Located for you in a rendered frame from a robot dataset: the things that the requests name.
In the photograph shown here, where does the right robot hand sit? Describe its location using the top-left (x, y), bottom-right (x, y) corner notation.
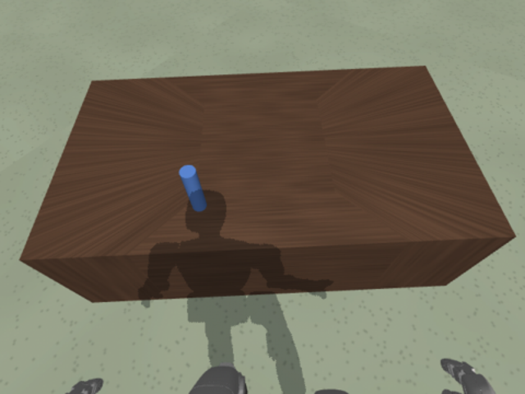
top-left (441, 359), bottom-right (496, 394)

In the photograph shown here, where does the can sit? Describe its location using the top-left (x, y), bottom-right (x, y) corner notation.
top-left (179, 165), bottom-right (207, 212)

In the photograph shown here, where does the left robot hand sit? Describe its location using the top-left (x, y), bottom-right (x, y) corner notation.
top-left (65, 378), bottom-right (103, 394)

